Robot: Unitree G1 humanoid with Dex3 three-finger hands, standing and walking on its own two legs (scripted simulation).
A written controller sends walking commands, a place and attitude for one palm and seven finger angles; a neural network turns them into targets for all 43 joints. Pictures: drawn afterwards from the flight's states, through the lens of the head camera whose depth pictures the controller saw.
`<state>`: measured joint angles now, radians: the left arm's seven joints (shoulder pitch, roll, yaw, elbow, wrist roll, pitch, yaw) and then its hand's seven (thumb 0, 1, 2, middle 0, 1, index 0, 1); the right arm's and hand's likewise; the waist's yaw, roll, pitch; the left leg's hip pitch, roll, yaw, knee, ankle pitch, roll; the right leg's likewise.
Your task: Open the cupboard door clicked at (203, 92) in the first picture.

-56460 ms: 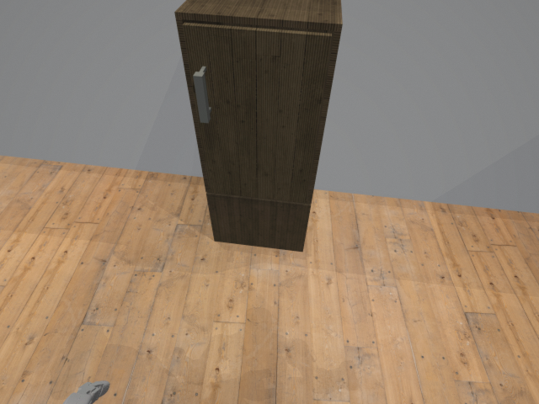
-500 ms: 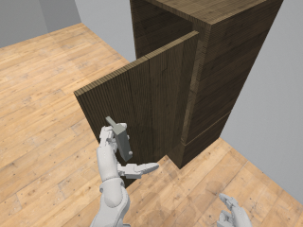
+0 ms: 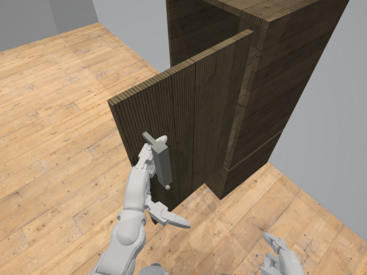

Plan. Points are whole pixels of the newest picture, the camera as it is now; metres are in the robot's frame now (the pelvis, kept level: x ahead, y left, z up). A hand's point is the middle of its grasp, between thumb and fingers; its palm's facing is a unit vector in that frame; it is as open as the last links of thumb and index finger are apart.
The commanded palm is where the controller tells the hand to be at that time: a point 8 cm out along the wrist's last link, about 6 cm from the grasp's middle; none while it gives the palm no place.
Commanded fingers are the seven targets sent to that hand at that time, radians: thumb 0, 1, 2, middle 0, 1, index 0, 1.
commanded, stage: slide the hand sideways off the handle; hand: left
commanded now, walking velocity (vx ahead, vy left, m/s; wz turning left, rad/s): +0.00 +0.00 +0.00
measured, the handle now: (156, 159) +0.35 +0.08 +0.06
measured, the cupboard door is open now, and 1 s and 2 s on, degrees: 94 95 95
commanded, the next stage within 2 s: draw the hand back to the body in 1.06 s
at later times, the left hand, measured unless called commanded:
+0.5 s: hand (150, 208) +0.24 +0.08 +0.07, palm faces -0.08 -1.00 +0.00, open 16.3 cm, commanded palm +0.21 +0.13 +0.06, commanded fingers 0.00 -0.50 0.30 -0.15 -0.30 -0.15 -0.30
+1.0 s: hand (123, 225) +0.21 +0.12 +0.06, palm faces -0.04 -1.00 -0.03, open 16.3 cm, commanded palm +0.18 +0.18 +0.06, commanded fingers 0.00 -0.50 0.30 -0.15 -0.30 -0.15 -0.30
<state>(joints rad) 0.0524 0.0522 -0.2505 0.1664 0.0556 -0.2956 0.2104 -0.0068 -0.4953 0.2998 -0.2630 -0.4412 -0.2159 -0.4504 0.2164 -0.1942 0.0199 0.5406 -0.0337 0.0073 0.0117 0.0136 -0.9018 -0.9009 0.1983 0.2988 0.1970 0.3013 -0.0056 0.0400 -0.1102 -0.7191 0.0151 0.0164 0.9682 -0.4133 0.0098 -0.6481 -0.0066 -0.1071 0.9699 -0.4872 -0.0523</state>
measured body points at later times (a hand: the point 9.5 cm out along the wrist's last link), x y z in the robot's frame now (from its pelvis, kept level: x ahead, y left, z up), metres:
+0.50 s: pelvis +0.01 +0.01 +0.00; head +0.04 +0.00 +0.44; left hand +0.24 +0.13 +0.07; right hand +0.18 -0.21 -0.08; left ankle +0.04 +0.11 -0.68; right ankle +0.00 -0.09 -0.68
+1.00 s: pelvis +0.02 +0.00 -0.01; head +0.06 -0.02 +0.44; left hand +0.20 +0.18 +0.07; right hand +0.19 -0.24 -0.09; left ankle +0.04 +0.11 -0.68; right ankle +0.00 -0.09 -0.68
